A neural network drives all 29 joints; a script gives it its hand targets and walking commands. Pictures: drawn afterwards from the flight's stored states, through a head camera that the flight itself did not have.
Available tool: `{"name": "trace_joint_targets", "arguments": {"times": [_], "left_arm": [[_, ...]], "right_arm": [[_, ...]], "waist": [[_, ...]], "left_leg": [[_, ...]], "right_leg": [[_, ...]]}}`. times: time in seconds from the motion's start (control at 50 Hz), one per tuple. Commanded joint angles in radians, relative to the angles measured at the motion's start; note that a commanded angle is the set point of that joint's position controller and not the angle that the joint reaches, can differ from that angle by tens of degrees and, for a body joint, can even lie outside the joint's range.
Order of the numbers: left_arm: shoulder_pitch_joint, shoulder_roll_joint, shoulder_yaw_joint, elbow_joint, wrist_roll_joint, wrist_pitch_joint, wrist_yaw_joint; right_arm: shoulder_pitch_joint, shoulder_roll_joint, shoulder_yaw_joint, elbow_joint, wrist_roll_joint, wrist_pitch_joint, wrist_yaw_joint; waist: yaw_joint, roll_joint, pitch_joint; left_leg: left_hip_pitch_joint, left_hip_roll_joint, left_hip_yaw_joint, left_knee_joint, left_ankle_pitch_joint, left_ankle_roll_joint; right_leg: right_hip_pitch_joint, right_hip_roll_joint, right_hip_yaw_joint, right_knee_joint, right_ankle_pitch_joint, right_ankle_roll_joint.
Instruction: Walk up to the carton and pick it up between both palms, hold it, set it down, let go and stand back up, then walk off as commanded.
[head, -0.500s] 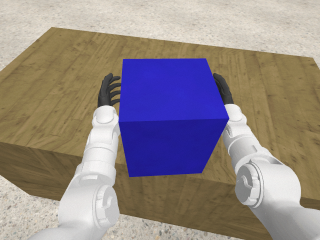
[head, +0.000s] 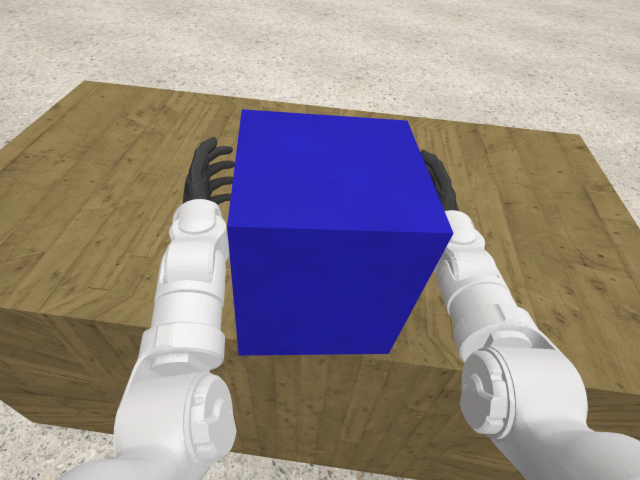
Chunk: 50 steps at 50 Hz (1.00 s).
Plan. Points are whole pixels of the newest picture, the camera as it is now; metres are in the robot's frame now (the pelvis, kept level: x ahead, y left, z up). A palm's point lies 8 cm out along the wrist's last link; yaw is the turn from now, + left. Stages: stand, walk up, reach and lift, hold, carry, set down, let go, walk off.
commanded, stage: reach and lift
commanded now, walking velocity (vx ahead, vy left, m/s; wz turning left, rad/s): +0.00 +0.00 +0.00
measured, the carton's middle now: (320, 241) +0.39 +0.02 +0.10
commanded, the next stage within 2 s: hold in 1.58 s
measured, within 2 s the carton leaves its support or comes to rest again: neither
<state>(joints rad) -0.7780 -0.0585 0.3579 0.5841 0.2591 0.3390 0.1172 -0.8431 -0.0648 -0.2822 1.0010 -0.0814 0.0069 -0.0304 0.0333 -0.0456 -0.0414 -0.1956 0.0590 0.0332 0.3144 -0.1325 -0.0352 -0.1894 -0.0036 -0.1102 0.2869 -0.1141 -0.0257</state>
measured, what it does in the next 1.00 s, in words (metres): stands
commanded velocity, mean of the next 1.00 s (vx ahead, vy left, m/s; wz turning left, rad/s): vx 0.00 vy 0.00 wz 0.00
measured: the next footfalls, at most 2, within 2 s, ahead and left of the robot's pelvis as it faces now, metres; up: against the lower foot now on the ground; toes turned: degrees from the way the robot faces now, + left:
none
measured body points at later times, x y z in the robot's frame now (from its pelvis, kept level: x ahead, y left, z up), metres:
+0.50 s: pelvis +0.00 +0.02 +0.00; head -0.03 +0.05 +0.45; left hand +0.40 +0.17 +0.18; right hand +0.40 -0.13 +0.16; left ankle +0.02 +0.14 -0.75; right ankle +0.02 -0.10 -0.75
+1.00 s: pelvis +0.00 +0.02 +0.00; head -0.04 +0.04 +0.45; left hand +0.39 +0.17 +0.20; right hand +0.39 -0.13 +0.17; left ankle +0.02 +0.14 -0.75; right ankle +0.02 -0.10 -0.75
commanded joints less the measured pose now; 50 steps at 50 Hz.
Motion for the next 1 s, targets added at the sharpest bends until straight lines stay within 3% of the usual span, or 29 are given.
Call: {"name": "trace_joint_targets", "arguments": {"times": [0.0,0.04,0.06,0.1,0.12,0.14,0.16,0.18,0.22,0.24,0.26,0.32,0.36,0.4,0.42,0.44,0.5,0.52,0.56,0.62,0.64,0.7,0.74,0.86,0.88,0.9,0.92,0.96,0.98], "left_arm": [[-0.576,-0.505,-0.312,-0.090,-0.059,0.022,-0.145],[-0.577,-0.504,-0.348,-0.135,-0.068,0.035,-0.148],[-0.590,-0.516,-0.360,-0.133,-0.074,0.043,-0.145],[-0.565,-0.510,-0.367,-0.165,-0.068,0.074,-0.153],[-0.554,-0.496,-0.340,-0.120,-0.060,0.085,-0.161],[-0.504,-0.500,-0.353,-0.147,-0.067,0.099,-0.171],[-0.524,-0.516,-0.363,-0.152,-0.069,0.099,-0.169],[-0.513,-0.520,-0.366,-0.190,-0.078,0.105,-0.171],[-0.507,-0.499,-0.361,-0.188,-0.072,0.125,-0.186],[-0.499,-0.481,-0.333,-0.165,-0.043,0.142,-0.194],[-0.545,-0.503,-0.373,-0.262,-0.072,0.136,-0.191],[-0.500,-0.507,-0.398,-0.267,-0.073,0.166,-0.196],[-0.506,-0.479,-0.358,-0.225,-0.044,0.192,-0.208],[-0.511,-0.479,-0.374,-0.254,-0.060,0.196,-0.225],[-0.485,-0.510,-0.390,-0.327,-0.076,0.197,-0.221],[-0.510,-0.517,-0.431,-0.339,-0.087,0.204,-0.222],[-0.513,-0.506,-0.425,-0.339,-0.073,0.218,-0.228],[-0.462,-0.511,-0.449,-0.386,-0.083,0.230,-0.233],[-0.420,-0.492,-0.430,-0.352,-0.056,0.250,-0.247],[-0.406,-0.488,-0.431,-0.426,-0.051,0.257,-0.262],[-0.397,-0.483,-0.445,-0.419,-0.060,0.265,-0.269],[-0.458,-0.475,-0.443,-0.418,-0.061,0.272,-0.273],[-0.408,-0.451,-0.413,-0.377,-0.044,0.274,-0.279],[-0.488,-0.484,-0.482,-0.428,-0.094,0.268,-0.277],[-0.468,-0.478,-0.460,-0.413,-0.074,0.278,-0.271],[-0.492,-0.488,-0.468,-0.399,-0.078,0.279,-0.272],[-0.498,-0.483,-0.457,-0.380,-0.064,0.285,-0.278],[-0.478,-0.470,-0.441,-0.389,-0.077,0.285,-0.285],[-0.471,-0.480,-0.457,-0.422,-0.088,0.284,-0.288]], "right_arm": [[-0.796,0.468,0.233,-0.271,0.043,-0.060,0.089],[-0.773,0.465,0.240,-0.319,0.040,-0.053,0.076],[-0.816,0.457,0.246,-0.322,0.063,-0.048,0.077],[-0.735,0.453,0.265,-0.294,0.083,-0.022,0.070],[-0.757,0.435,0.247,-0.287,0.076,-0.010,0.068],[-0.748,0.450,0.270,-0.362,0.093,-0.007,0.060],[-0.758,0.445,0.266,-0.337,0.091,0.000,0.064],[-0.774,0.461,0.303,-0.411,0.112,0.001,0.064],[-0.754,0.466,0.319,-0.410,0.128,0.019,0.053],[-0.727,0.443,0.299,-0.359,0.118,0.040,0.054],[-0.723,0.469,0.322,-0.408,0.137,0.032,0.055],[-0.754,0.469,0.376,-0.478,0.169,0.046,0.044],[-0.733,0.446,0.338,-0.440,0.159,0.065,0.047],[-0.703,0.468,0.365,-0.466,0.165,0.079,0.037],[-0.730,0.489,0.414,-0.538,0.203,0.068,0.038],[-0.721,0.470,0.400,-0.543,0.195,0.074,0.031],[-0.693,0.460,0.397,-0.512,0.202,0.095,0.030],[-0.666,0.473,0.439,-0.579,0.224,0.094,0.023],[-0.640,0.457,0.432,-0.565,0.216,0.115,0.013],[-0.646,0.499,0.495,-0.652,0.252,0.114,0.003],[-0.607,0.498,0.491,-0.642,0.250,0.132,-0.007],[-0.641,0.494,0.463,-0.628,0.231,0.129,-0.002],[-0.654,0.523,0.496,-0.657,0.236,0.132,-0.007],[-0.713,0.548,0.509,-0.719,0.256,0.132,-0.023],[-0.697,0.534,0.511,-0.688,0.259,0.140,-0.021],[-0.646,0.521,0.470,-0.615,0.247,0.154,-0.020],[-0.671,0.519,0.463,-0.613,0.234,0.155,-0.019],[-0.678,0.541,0.484,-0.639,0.240,0.157,-0.023],[-0.665,0.552,0.491,-0.679,0.252,0.157,-0.031]], "waist": [[-0.009,0.025,-0.466],[-0.039,0.049,-0.516],[-0.031,0.085,-0.496],[-0.056,0.070,-0.443],[-0.063,0.063,-0.392],[-0.066,0.039,-0.426],[-0.067,0.054,-0.432],[-0.050,0.044,-0.452],[-0.069,0.041,-0.386],[-0.066,0.058,-0.312],[-0.064,0.047,-0.386],[-0.065,0.064,-0.395],[-0.070,0.077,-0.305],[-0.084,0.040,-0.292],[-0.059,0.055,-0.391],[-0.104,0.076,-0.392],[-0.100,0.090,-0.341],[-0.110,0.078,-0.370],[-0.123,0.072,-0.296],[-0.103,0.056,-0.318],[-0.120,0.049,-0.294],[-0.122,0.069,-0.268],[-0.079,0.043,-0.243],[-0.116,0.060,-0.335],[-0.096,0.089,-0.319],[-0.137,0.101,-0.285],[-0.127,0.100,-0.243],[-0.118,0.052,-0.276],[-0.140,0.033,-0.324]], "left_leg": [[0.098,-0.073,0.054,-0.027,0.192,0.033],[0.128,-0.071,0.041,-0.011,0.249,0.017],[0.137,-0.072,0.032,-0.005,0.263,0.009],[0.198,-0.068,0.032,0.000,0.284,0.005],[0.178,-0.075,0.032,-0.013,0.216,0.015],[0.165,-0.078,0.032,-0.007,0.231,0.020],[0.166,-0.077,0.023,-0.016,0.217,0.017],[0.179,-0.080,0.026,-0.010,0.241,0.018],[0.186,-0.085,0.024,-0.017,0.218,0.026],[0.173,-0.081,0.024,-0.037,0.153,0.028],[0.204,-0.081,0.020,-0.026,0.212,0.021],[0.231,-0.081,0.008,-0.007,0.254,0.011],[0.204,-0.082,0.014,-0.036,0.150,0.024],[0.200,-0.088,0.016,-0.032,0.157,0.030],[0.230,-0.088,0.016,-0.012,0.237,0.025],[0.244,-0.081,0.001,-0.009,0.259,0.008],[0.269,-0.077,0.000,-0.006,0.228,0.005],[0.284,-0.077,-0.004,0.003,0.294,0.006],[0.253,-0.084,-0.005,-0.012,0.246,0.009],[0.275,-0.090,0.000,0.000,0.269,0.014],[0.255,-0.093,-0.001,-0.002,0.243,0.010],[0.247,-0.088,0.000,-0.022,0.166,0.015],[0.210,-0.101,0.010,-0.029,0.147,0.029],[0.241,-0.100,0.000,-0.008,0.165,0.022],[0.242,-0.100,0.000,-0.008,0.176,0.018],[0.255,-0.089,-0.007,-0.012,0.169,0.006],[0.220,-0.094,-0.003,-0.029,0.108,0.015],[0.215,-0.098,0.008,-0.032,0.108,0.032],[0.249,-0.092,0.003,-0.019,0.183,0.028]], "right_leg": [[0.324,0.014,0.027,0.018,0.222,0.044],[0.343,0.017,0.023,0.027,0.274,0.042],[0.303,0.019,0.020,0.022,0.250,0.041],[0.293,0.032,0.017,0.005,0.238,0.036],[0.270,0.025,0.019,-0.009,0.179,0.043],[0.314,0.030,0.025,-0.002,0.231,0.046],[0.297,0.030,0.015,-0.006,0.198,0.041],[0.329,0.037,0.024,0.002,0.233,0.043],[0.336,0.027,0.028,-0.008,0.223,0.054],[0.293,0.028,0.025,-0.027,0.131,0.042],[0.305,0.037,0.016,-0.010,0.175,0.044],[0.288,0.048,0.015,-0.014,0.173,0.038],[0.265,0.034,0.021,-0.036,0.089,0.039],[0.274,0.033,0.021,-0.033,0.113,0.046],[0.321,0.044,0.027,-0.014,0.188,0.043],[0.313,0.045,0.016,-0.016,0.198,0.042],[0.262,0.049,0.019,-0.032,0.124,0.039],[0.294,0.052,0.019,-0.025,0.208,0.038],[0.303,0.052,0.015,-0.033,0.169,0.042],[0.330,0.058,0.011,-0.026,0.204,0.045],[0.318,0.055,0.016,-0.036,0.176,0.042],[0.279,0.051,0.016,-0.039,0.097,0.043],[0.297,0.047,0.022,-0.042,0.095,0.051],[0.305,0.051,0.023,-0.033,0.115,0.053],[0.294,0.055,0.021,-0.029,0.105,0.046],[0.271,0.058,0.012,-0.034,0.078,0.041],[0.274,0.048,0.020,-0.043,0.030,0.046],[0.306,0.045,0.018,-0.036,0.071,0.059],[0.332,0.049,0.018,-0.030,0.160,0.061]]}}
